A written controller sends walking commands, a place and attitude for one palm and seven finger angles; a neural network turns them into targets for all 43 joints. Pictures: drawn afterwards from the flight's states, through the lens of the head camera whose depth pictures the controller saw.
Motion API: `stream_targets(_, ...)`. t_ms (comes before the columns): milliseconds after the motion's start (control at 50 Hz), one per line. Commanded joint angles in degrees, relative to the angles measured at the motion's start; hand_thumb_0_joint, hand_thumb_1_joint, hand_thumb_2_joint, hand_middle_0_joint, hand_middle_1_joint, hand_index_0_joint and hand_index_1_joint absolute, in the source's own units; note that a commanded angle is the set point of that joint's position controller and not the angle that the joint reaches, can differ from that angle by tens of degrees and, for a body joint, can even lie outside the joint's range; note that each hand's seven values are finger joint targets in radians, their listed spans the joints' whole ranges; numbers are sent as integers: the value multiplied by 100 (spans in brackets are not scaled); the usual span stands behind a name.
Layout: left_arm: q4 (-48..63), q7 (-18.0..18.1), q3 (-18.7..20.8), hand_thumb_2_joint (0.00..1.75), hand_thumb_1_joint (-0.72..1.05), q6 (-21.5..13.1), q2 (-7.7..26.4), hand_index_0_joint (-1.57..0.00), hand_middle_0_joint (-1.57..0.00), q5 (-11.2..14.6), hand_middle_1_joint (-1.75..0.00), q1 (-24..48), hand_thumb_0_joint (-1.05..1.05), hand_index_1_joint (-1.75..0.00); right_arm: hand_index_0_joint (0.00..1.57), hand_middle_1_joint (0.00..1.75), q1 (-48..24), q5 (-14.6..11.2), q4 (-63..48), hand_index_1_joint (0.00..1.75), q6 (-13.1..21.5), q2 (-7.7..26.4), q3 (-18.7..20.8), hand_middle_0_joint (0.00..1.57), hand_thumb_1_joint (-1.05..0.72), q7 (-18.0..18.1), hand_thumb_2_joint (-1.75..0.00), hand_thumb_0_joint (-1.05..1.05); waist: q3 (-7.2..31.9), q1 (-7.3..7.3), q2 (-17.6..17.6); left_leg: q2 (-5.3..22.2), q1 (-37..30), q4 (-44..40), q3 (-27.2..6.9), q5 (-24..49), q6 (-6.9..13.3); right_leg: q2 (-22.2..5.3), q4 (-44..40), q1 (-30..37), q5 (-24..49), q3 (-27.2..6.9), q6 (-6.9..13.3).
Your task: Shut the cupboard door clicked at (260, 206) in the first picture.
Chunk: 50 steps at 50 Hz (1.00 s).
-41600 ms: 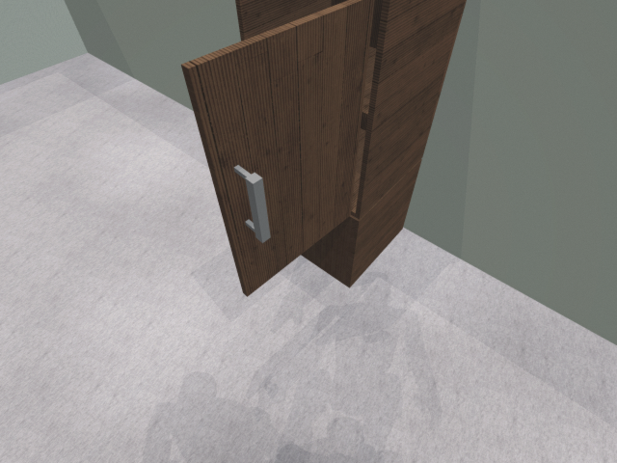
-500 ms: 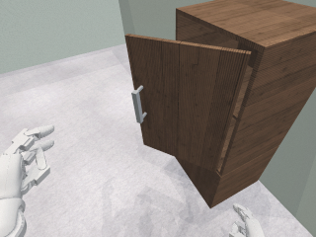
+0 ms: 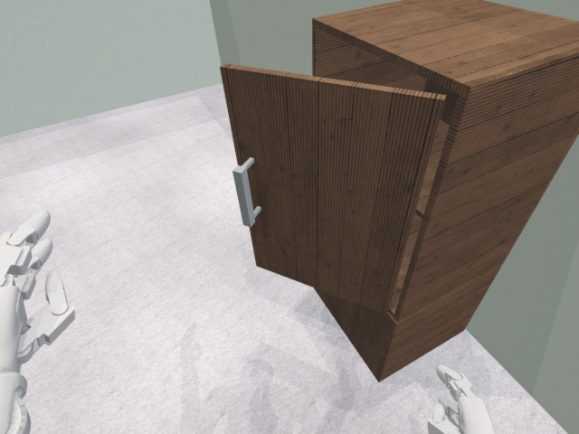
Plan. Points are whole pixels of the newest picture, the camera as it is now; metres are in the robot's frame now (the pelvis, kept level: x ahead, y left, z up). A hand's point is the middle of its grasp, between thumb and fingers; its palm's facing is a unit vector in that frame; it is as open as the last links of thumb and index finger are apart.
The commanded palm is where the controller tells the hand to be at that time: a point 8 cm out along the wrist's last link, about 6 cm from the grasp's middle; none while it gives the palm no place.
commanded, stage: step back with the hand held close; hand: left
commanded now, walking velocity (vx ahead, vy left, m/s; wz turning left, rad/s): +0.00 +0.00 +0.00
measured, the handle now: (249, 192) +0.62 +0.18 -0.03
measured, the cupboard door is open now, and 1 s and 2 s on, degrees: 36 36 36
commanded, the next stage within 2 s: stop stepping back and stand still in 1.42 s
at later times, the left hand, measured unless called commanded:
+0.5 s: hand (37, 320) +0.18 +0.29 +0.16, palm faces +0.37 -0.78 -0.50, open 7.4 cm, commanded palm +0.11 +0.33 +0.17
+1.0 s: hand out of the picture +0.08 +0.29 +0.16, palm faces +0.49 -0.77 -0.41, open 7.4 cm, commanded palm +0.02 +0.33 +0.17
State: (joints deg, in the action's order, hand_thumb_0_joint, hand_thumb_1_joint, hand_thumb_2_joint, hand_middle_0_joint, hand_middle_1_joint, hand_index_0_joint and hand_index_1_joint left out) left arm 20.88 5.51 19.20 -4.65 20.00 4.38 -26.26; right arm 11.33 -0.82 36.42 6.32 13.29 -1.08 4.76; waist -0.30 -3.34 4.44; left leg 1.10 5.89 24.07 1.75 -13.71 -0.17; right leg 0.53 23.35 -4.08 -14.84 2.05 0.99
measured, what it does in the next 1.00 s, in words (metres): shifts its weight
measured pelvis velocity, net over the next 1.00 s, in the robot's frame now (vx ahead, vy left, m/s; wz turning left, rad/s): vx -0.11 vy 0.02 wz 0.04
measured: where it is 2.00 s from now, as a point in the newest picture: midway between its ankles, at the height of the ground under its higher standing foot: outside the picture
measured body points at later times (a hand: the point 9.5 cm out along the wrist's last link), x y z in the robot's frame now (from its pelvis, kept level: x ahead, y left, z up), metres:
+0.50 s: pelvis -0.03 +0.03 -0.01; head -0.02 +0.03 +0.44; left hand +0.15 +0.33 +0.18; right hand +0.15 -0.22 -0.08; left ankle +0.00 +0.12 -0.74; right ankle -0.02 -0.11 -0.74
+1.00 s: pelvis -0.11 +0.02 -0.02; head -0.11 +0.04 +0.43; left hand +0.05 +0.33 +0.18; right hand +0.05 -0.22 -0.10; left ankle -0.01 +0.12 -0.73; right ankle -0.02 -0.10 -0.74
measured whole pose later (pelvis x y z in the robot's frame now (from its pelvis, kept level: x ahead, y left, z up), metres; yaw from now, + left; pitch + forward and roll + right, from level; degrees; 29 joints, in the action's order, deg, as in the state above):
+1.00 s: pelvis -0.11 +0.02 -0.02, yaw +2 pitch -1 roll -1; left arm 29.1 9.5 24.2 -14.4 23.3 1.8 -28.5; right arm 13.2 0.3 35.2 3.4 12.8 -0.3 3.9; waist -0.4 0.1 -0.6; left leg -0.3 28.3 40.8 0.9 -20.7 0.8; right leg -0.1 35.3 -23.8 -10.9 0.8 -0.6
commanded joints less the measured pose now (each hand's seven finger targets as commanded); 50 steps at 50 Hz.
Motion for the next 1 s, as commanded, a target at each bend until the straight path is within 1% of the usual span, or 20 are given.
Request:
stream_targets(0,973,95,725,90,90,-313,1054,-20,-20,27,-30,417,0,-30,20,30,-799,-27,-942,30,260,510,208,20,-90,40,-90,0,81,-28,-276,-24,-62,-367,50,883,207,-104,-560,-352,774,-88,-122)
stream_targets(20,1023,97,751,90,90,-319,1092,-20,-20,28,-30,458,0,-30,20,30,-780,-18,-943,30,253,522,210,20,-90,37,-90,0,141,-30,-257,-30,-67,-354,43,918,211,-104,-546,-308,823,-83,-119)
stream_targets(40,1289,146,1212,90,90,-536,1592,-20,-20,-36,-30,996,0,-30,20,30,-762,-47,-1088,30,115,688,275,20,-90,10,-90,0,0,183,-278,70,364,66,-44,502,280,-463,-833,-819,893,-641,-74)
stream_targets(60,889,137,1021,90,90,-596,1344,-20,-20,-36,-30,525,0,-30,20,30,-757,-16,-977,30,46,626,279,20,-90,15,-90,0,138,218,-558,33,365,276,-87,418,273,-659,-878,-923,878,-733,-10)
stream_targets(100,902,132,899,90,90,-711,1261,-20,-20,-69,-30,319,0,-30,20,30,-766,-6,-983,30,-57,582,296,20,-90,12,-90,0,259,235,-651,1,489,469,-98,503,243,-831,-771,-988,1110,-757,54)
stream_targets(180,1188,210,1070,90,90,-787,1435,-20,-20,-52,-30,4,0,-30,20,30,-728,-4,-1057,30,-201,661,378,20,-90,63,-90,0,856,255,-262,133,364,296,-129,1416,217,-692,-167,-676,2072,-448,-11)
stream_targets(240,1470,249,1146,90,90,-755,1514,-20,-20,-23,-30,-92,0,-30,20,30,-708,-20,-1218,30,-351,695,400,20,-90,119,-90,0,1165,271,-179,267,315,237,-195,2490,215,-480,284,-401,2813,-274,-108)
stream_targets(300,1492,272,1255,90,90,-679,1577,-20,-20,2,-30,-343,0,-30,20,30,-690,-36,-1330,30,-474,682,394,20,-90,147,-90,0,1261,257,-236,355,473,221,-261,2862,198,-416,527,-244,3017,-232,-134)
stream_targets(420,1559,324,1258,90,90,-684,1533,-20,-20,-2,-30,-567,0,-30,20,30,-652,-36,-1433,30,-541,737,399,20,-90,142,-90,0,1051,267,-54,469,1347,-64,-423,1614,260,-326,634,-152,2165,-310,-165)
stream_targets(480,1635,347,1405,90,90,-763,1656,-20,-20,-61,-30,-509,0,-30,20,30,-650,-25,-1440,30,-474,821,409,20,-90,153,-90,0,860,249,78,551,2133,-395,-617,322,381,-172,759,138,1550,-294,-218)
stream_targets(560,1569,371,1320,90,90,-889,1469,-20,-20,-120,-30,-345,0,-30,20,30,-541,-34,-1444,30,-367,811,381,20,-90,151,-90,0,556,306,115,618,3238,-647,-751,-1437,515,-113,1020,469,1091,-370,-226)
stream_targets(580,1634,376,1463,90,90,-941,1621,-20,-20,-175,-30,-256,0,-30,20,30,-566,-15,-1420,30,-317,858,399,20,-90,153,-90,0,550,290,147,625,3413,-706,-828,-1756,545,-85,1046,577,1004,-384,-231)
stream_targets(620,1713,376,1256,90,90,-1004,1406,-20,-20,-196,-30,-126,0,-30,20,30,-501,-31,-1425,30,-240,821,376,20,-90,143,-90,0,484,330,144,641,3584,-676,-850,-2124,565,-78,1143,487,732,-401,-220)
stream_targets(680,1919,401,1379,90,90,-1114,1541,-20,-20,-307,-30,166,0,-30,20,30,-472,37,-1343,30,-81,905,387,20,-90,143,-90,0,424,321,513,806,4000,-904,-1062,-2671,653,85,1487,659,489,-339,-248)
stream_targets(760,1844,417,1311,90,90,-1177,1388,-20,-20,-347,-30,264,0,-30,20,30,-394,48,-1294,30,54,854,400,20,-90,124,-90,0,387,321,502,871,4339,-701,-1036,-2953,681,140,1766,710,320,-436,-232)
stream_targets(780,1814,415,1502,90,90,-1214,1560,-20,-20,-390,-30,204,0,-30,20,30,-362,62,-1261,30,89,880,426,20,-90,102,-90,0,450,307,381,818,4306,-605,-1038,-3004,668,125,1651,703,210,-528,-207)
stream_targets(820,1900,412,1343,90,90,-1257,1415,-20,-20,-336,-30,223,0,-30,20,30,-324,53,-1281,30,109,784,417,20,-90,68,-90,0,355,353,-91,482,3871,35,-732,-2706,504,-157,1044,-60,-188,-996,-46)
stream_targets(880,1867,497,1421,90,90,-1266,1644,-20,-20,-255,-30,161,0,-30,20,30,-215,136,-1067,30,81,654,405,20,-90,-12,-90,0,344,383,-850,-29,2607,1347,-276,-1541,119,-1111,-316,-1596,-871,-2039,418)
stream_targets(920,1853,553,1258,90,90,-1242,1601,-20,-20,-213,-30,123,0,-30,20,30,-231,114,-983,30,2,511,359,20,-90,-59,-90,0,529,419,-1292,-141,1842,1786,-139,-957,24,-1418,-612,-2113,-850,-1895,521)
stream_targets(980,1735,639,1382,90,90,-1219,1704,-20,-20,-184,-30,-47,0,-30,20,30,-299,77,-942,30,-80,572,388,20,-90,-11,-90,0,527,458,-912,-37,1586,1220,-304,-944,122,-1079,-465,-2314,-938,-1308,318)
